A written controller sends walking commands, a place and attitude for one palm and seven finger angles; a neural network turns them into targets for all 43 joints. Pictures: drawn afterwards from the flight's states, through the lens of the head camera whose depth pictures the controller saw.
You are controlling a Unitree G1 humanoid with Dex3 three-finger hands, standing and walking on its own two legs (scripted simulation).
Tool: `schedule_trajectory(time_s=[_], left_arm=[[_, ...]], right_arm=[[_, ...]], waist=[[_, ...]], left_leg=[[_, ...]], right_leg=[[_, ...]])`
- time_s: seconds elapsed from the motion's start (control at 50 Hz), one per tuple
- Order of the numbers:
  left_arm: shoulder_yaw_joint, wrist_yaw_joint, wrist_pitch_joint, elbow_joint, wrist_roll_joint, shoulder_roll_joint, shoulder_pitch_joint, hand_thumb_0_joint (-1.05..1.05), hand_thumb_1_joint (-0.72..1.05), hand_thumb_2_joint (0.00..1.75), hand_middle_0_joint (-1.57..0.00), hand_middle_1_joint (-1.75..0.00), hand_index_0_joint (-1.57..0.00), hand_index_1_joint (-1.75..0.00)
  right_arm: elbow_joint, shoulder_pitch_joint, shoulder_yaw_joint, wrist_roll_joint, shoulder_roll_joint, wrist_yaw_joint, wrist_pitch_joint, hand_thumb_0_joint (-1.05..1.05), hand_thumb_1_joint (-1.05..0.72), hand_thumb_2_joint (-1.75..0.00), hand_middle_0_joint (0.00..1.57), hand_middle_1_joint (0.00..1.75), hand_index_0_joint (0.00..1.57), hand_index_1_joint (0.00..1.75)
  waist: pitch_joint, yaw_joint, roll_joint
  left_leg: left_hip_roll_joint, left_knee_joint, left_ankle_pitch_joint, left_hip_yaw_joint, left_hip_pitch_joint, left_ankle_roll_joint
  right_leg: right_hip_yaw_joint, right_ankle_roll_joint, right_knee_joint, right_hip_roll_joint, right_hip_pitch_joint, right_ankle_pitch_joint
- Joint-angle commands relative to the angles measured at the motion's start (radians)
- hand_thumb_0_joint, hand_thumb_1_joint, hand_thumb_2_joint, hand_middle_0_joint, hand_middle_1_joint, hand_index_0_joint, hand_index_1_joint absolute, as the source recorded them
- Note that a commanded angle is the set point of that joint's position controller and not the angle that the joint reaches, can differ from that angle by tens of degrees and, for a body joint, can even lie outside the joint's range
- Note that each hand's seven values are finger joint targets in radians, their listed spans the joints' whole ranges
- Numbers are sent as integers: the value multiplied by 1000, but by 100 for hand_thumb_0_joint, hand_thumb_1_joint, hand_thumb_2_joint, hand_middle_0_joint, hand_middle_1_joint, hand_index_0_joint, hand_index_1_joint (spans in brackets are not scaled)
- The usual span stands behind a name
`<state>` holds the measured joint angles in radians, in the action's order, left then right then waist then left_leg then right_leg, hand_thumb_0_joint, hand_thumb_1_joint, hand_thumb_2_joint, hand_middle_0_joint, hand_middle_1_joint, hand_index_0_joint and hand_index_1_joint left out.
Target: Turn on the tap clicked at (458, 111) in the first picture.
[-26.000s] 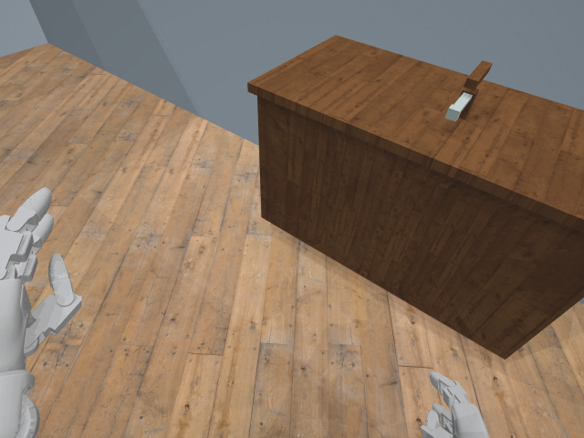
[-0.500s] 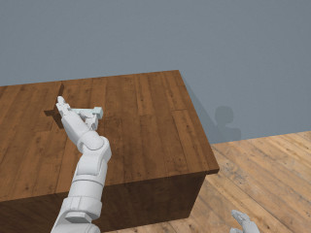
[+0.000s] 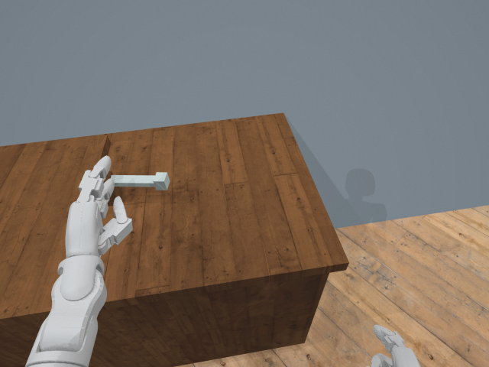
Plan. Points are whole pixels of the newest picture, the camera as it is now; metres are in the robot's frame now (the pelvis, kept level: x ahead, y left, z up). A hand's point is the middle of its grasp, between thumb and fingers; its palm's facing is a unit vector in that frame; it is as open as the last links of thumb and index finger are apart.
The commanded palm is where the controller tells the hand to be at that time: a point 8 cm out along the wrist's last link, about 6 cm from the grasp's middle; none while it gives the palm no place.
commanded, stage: draw the hand back beside the body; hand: left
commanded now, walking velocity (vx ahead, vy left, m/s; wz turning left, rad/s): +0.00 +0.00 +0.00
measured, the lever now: (161, 181) +0.47 +0.24 +0.02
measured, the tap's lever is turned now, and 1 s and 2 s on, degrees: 78 78 78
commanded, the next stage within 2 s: step back with the hand held close in 0.94 s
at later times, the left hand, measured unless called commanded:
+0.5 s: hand (91, 240) +0.24 +0.24 +0.14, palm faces +0.36 -0.88 -0.30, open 7.5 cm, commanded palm +0.19 +0.28 +0.15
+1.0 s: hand (76, 254) +0.21 +0.24 +0.15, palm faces +0.40 -0.85 -0.35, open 7.4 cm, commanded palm +0.17 +0.28 +0.16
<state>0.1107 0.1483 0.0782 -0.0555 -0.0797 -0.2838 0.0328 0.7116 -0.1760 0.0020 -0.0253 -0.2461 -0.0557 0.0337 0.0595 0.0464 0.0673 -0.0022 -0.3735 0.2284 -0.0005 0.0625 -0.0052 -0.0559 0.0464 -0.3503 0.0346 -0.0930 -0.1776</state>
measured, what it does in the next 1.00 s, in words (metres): stands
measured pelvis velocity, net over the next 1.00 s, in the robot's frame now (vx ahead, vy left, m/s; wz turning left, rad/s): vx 0.01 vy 0.00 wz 0.00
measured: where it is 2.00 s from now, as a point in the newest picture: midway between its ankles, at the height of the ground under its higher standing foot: outside the picture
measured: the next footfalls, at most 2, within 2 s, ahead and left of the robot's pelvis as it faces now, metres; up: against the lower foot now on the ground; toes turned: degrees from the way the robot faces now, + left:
none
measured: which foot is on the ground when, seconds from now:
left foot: down 0.00-1.00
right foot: down 0.00-1.00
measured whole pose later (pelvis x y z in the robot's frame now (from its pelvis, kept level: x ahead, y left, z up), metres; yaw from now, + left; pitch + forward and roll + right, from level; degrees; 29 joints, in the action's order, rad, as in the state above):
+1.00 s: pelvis +0.01 +0.00 +0.00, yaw +0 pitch -5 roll +0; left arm 0.25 0.12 0.10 0.38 -0.09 -0.33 0.44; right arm 0.66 -0.16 0.00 0.00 -0.22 -0.05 0.09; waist 0.04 0.06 0.07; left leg 0.00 -0.42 0.27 0.00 0.07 -0.01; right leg -0.06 0.04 -0.39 0.03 -0.10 -0.21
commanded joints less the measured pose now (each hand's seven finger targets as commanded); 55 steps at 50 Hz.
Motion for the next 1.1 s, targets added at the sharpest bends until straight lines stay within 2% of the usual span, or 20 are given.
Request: schedule_trajectory(time_s=[0.0,0.06,0.08,0.24,0.3,0.36,0.4,0.46,0.56,0.6,0.64,0.66,0.7,0.76,0.88,0.94,1.02,1.04,1.06,1.08], left_arm=[[108,-3,94,273,11,-185,-215,0,90,90,-18,-23,-18,-23],[156,-15,93,324,1,-202,-86,0,90,90,-18,-24,-18,-24],[173,-21,94,344,0,-214,-60,0,90,90,-18,-25,-18,-25],[150,-37,80,485,-1,-171,51,0,90,90,-19,-27,-19,-27],[154,-34,80,524,4,-173,65,0,90,90,-19,-28,-19,-28],[173,-28,79,553,5,-183,120,0,90,90,-20,-29,-20,-29],[173,-26,80,579,8,-179,129,0,90,90,-20,-29,-20,-29],[205,-20,81,594,5,-196,185,0,90,90,-20,-30,-20,-30],[245,-19,84,645,1,-213,286,0,90,90,-20,-30,-20,-30],[252,-21,86,665,1,-213,306,0,90,90,-20,-30,-20,-30],[270,-20,87,685,-2,-223,339,0,90,90,-20,-30,-20,-30],[258,-21,85,668,-2,-212,337,0,90,90,-20,-30,-20,-30],[243,-21,88,665,2,-203,292,0,90,90,-20,-30,-20,-30],[245,-18,86,646,0,-208,291,0,90,90,-20,-30,-20,-30],[260,-15,95,678,-1,-227,287,0,90,90,-20,-30,-20,-30],[260,-15,94,656,-3,-219,320,0,90,90,-20,-30,-20,-30],[259,-16,96,658,-4,-217,317,0,90,90,-20,-30,-20,-30],[270,-12,106,745,-3,-250,226,0,90,90,-20,-30,-20,-30],[439,-2,152,799,-18,-404,97,0,90,90,-20,-30,-20,-30],[423,-7,167,757,-14,-388,99,0,90,90,-20,-30,-20,-30]], right_arm=[[-184,165,21,1,-82,0,56,0,-90,-90,20,30,20,30],[-203,164,22,7,-77,7,51,0,-90,-90,20,30,20,30],[-202,161,21,4,-78,11,49,0,-90,-90,20,30,20,30],[-230,153,22,12,-77,14,59,0,-90,-90,20,30,20,30],[-228,154,24,15,-79,10,66,0,-90,-90,20,30,20,30],[-225,154,27,19,-80,7,71,0,-90,-90,20,30,20,30],[-221,159,24,19,-79,7,73,0,-90,-90,20,30,20,30],[-222,161,26,22,-79,4,80,0,-90,-90,20,30,20,30],[-226,157,29,22,-76,6,88,0,-90,-90,20,30,20,30],[-226,154,29,21,-76,7,88,0,-90,-90,20,30,20,30],[-230,151,32,21,-79,7,94,0,-90,-90,20,30,20,30],[-226,151,32,21,-79,6,94,0,-90,-90,20,30,20,30],[-223,151,33,18,-83,4,95,0,-90,-90,20,30,20,30],[-225,154,36,18,-83,-2,99,0,-90,-90,20,30,20,30],[-224,161,33,17,-83,-2,105,0,-90,-90,20,30,20,30],[-223,159,33,18,-79,-1,107,0,-90,-90,20,30,20,30],[-223,160,33,17,-77,-1,106,0,-90,-90,20,30,20,30],[-231,168,31,16,-80,0,112,0,-90,-90,20,30,20,30],[-270,150,27,1,-90,-9,103,0,-90,-90,20,30,20,30],[-248,145,22,9,-81,-14,94,0,-90,-90,20,30,20,30]], waist=[[-170,-11,-32],[-187,10,-56],[-174,10,3],[-150,2,-27],[-145,0,-12],[-163,7,-44],[-138,5,-2],[-134,15,-29],[-140,21,-23],[-130,19,15],[-130,23,-1],[-122,19,-27],[-100,8,2],[-109,11,-49],[-119,15,4],[-110,20,-25],[-101,16,-9],[-134,17,20],[-73,-2,18],[-69,-11,10]], left_leg=[[-19,71,-83,-9,-12,-30],[-24,62,-157,-9,0,-28],[-25,64,-169,-18,7,-19],[-41,41,-257,-20,-9,-16],[-41,41,-257,-22,-14,-14],[-41,30,-285,-22,-20,-17],[-42,35,-273,-28,-13,-11],[-41,33,-252,-31,4,-14],[-39,17,-265,-27,11,-17],[-39,18,-255,-31,20,-12],[-41,12,-262,-32,28,-12],[-41,10,-253,-32,29,-15],[-41,13,-222,-35,33,-13],[-36,10,-195,-32,26,-22],[-29,10,-183,-39,36,-21],[-31,8,-180,-35,46,-21],[-31,7,-163,-33,47,-21],[-26,5,-164,-37,35,-22],[-53,-25,-101,-39,51,-40],[-48,-31,-78,-64,60,-38]], right_leg=[[68,-11,77,-60,59,35],[66,-8,54,-61,100,128],[67,-2,51,-60,100,133],[65,-3,33,-55,73,206],[63,-4,30,-56,66,194],[62,-5,26,-57,77,220],[63,-3,26,-57,61,188],[60,-4,27,-58,67,176],[64,-4,22,-59,68,197],[65,-3,18,-58,60,179],[62,-5,13,-59,61,190],[64,-6,16,-58,51,183],[62,-6,16,-56,26,146],[62,-11,21,-57,23,135],[67,-7,19,-59,37,125],[63,-8,19,-60,37,129],[64,-8,25,-61,29,114],[70,-8,24,-64,42,119],[221,-7,68,-122,-64,238],[232,1,63,-150,-66,266]])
